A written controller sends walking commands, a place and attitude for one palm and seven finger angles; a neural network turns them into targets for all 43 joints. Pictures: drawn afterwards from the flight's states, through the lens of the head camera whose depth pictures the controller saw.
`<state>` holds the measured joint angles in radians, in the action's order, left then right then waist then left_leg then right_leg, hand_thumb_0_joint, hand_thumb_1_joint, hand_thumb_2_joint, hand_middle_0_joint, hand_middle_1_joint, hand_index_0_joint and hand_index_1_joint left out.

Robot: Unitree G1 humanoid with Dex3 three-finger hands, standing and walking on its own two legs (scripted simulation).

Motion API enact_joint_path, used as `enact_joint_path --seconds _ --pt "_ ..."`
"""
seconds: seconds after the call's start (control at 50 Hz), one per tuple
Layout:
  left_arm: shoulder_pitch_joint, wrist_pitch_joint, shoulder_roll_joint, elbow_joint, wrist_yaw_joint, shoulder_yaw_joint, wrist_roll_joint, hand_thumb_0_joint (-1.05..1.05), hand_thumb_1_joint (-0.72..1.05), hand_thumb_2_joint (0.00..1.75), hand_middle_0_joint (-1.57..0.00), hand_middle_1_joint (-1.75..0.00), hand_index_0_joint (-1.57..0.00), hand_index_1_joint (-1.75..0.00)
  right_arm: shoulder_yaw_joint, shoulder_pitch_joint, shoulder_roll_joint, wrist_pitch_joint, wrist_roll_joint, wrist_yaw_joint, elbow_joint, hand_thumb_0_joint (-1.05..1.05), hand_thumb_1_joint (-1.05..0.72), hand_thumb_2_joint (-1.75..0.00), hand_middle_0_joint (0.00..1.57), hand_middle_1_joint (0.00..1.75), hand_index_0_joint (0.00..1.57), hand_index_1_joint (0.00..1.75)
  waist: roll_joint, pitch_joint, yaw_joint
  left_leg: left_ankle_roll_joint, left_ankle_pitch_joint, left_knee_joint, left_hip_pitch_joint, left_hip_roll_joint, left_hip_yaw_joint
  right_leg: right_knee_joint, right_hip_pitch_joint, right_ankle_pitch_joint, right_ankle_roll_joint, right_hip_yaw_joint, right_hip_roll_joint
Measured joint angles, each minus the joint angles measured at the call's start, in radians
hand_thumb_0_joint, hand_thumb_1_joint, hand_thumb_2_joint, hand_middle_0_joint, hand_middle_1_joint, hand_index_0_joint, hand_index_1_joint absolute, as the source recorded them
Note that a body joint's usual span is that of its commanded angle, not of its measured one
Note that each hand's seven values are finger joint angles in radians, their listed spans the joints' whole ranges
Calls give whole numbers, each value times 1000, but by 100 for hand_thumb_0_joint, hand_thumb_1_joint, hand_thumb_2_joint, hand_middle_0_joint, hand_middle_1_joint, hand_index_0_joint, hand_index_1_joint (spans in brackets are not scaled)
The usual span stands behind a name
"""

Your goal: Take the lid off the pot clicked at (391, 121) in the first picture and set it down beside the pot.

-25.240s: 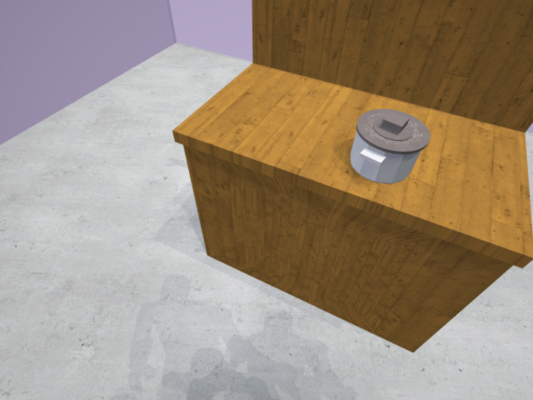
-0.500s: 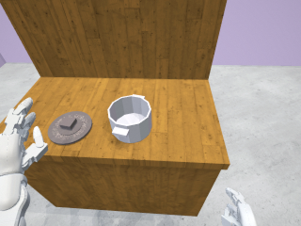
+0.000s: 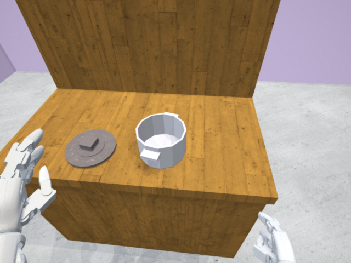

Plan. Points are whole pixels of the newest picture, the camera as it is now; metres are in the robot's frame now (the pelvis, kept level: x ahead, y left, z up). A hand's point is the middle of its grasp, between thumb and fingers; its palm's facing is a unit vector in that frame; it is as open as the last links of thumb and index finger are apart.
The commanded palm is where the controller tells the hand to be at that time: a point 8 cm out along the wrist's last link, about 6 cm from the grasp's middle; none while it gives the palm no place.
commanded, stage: step back with the hand held close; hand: left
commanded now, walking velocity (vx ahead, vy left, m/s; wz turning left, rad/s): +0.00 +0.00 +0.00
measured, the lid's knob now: (89, 142) +0.46 +0.36 -0.04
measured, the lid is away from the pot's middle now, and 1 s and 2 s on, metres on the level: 0.25 0.25 0.25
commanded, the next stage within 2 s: stop stepping back and stand still in 1.84 s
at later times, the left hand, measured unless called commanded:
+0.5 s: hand (33, 207) +0.16 +0.26 +0.14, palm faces +0.23 -0.83 -0.50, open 7.4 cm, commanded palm +0.10 +0.31 +0.17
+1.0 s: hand (2, 240) +0.10 +0.27 +0.15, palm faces +0.36 -0.82 -0.45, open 7.4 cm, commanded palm +0.04 +0.31 +0.17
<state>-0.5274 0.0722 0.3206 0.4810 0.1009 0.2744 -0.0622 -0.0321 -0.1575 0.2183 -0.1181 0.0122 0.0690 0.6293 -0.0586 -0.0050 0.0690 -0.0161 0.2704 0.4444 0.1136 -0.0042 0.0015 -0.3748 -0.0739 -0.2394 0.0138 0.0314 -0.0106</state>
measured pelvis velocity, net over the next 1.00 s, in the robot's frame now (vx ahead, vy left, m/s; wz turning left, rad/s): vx -0.09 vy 0.03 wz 0.00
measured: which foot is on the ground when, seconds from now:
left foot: down 0.00-1.00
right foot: down 0.00-1.00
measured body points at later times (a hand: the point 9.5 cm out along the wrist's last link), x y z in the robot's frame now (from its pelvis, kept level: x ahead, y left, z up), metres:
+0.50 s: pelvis -0.04 +0.03 -0.01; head +0.00 +0.06 +0.44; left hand +0.14 +0.31 +0.17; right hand +0.14 -0.22 -0.07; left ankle -0.01 +0.11 -0.74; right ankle -0.02 -0.13 -0.74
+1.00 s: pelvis -0.09 +0.03 -0.03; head -0.07 +0.06 +0.42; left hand +0.08 +0.32 +0.18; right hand +0.09 -0.20 -0.08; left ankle -0.02 +0.11 -0.74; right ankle -0.02 -0.13 -0.74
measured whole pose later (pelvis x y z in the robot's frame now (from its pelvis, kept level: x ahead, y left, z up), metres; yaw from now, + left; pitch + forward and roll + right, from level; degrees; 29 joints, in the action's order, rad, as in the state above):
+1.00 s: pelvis -0.09 +0.03 -0.03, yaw +0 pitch -1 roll -3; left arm -0.60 0.23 0.41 0.65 0.12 0.42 -0.03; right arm -0.01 -0.22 0.19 -0.14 0.02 0.05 0.53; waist 0.03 -0.05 0.00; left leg -0.06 0.26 0.72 0.44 0.01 0.02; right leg -0.62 -0.38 -0.22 0.04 0.03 -0.04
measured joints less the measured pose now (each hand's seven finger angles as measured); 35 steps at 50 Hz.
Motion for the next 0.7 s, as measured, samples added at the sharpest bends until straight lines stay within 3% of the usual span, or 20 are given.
enact_joint_path --seconds 0.1,0.14,0.22,0.32,0.4,0.52,0.7 --pt "5 -6 6 6 -6 8 -3 1 89 90 -21 -30 -21 -30 -5 0 -6 10 0 -1 -13 2 -90 -90 21 30 20 30 5 0 2 -3 3 6 5 0 3 -2 -4 -1 3 -3 0" --pt "23 25 30 11 -14 47 -3 1 89 90 -21 -30 -21 -30 -6 2 -8 19 -1 -4 -26 2 -90 -90 21 30 20 30 12 -6 -1 -4 7 21 27 -5 2 -3 -20 4 4 -2 5" --pt "33 82 50 34 -18 107 -1 1 89 90 -21 -30 -21 -30 1 13 -5 37 -1 -19 -47 1 -90 -90 21 30 20 30 37 -30 -19 -9 6 43 77 -8 9 -13 -67 15 9 -9 7" --pt "-45 107 50 90 -38 89 6 1 89 90 -20 -30 -21 -30 25 9 9 61 4 -27 -75 1 -90 -90 21 30 21 30 62 -50 -52 -25 -2 60 128 6 23 -40 -126 22 26 -23 -8" --pt "-116 115 89 139 -45 95 9 1 89 90 -21 -30 -21 -30 43 -7 4 75 11 -26 -89 1 -91 -90 21 30 20 30 89 -61 -70 -36 -6 82 162 19 28 -71 -164 20 36 -27 -21" --pt "-142 127 126 176 -29 139 7 1 88 90 -21 -30 -21 -30 48 -36 -15 53 9 -26 -92 2 -91 -90 20 30 20 30 108 -65 -64 -48 -11 120 202 35 30 -141 -215 -1 26 -25 -40" --pt "-104 135 71 165 -4 124 12 1 89 90 -21 -30 -21 -30 24 -54 -35 27 16 -24 -82 2 -90 -90 21 30 20 30 69 -42 -60 -42 8 222 279 16 7 -180 -256 17 41 5 -26"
